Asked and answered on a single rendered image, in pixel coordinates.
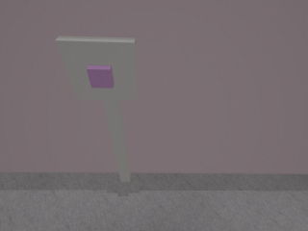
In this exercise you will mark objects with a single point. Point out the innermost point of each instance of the panel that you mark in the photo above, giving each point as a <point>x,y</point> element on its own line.
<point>79,52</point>

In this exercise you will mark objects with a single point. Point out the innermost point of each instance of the button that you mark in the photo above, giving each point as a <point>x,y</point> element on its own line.
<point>101,76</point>

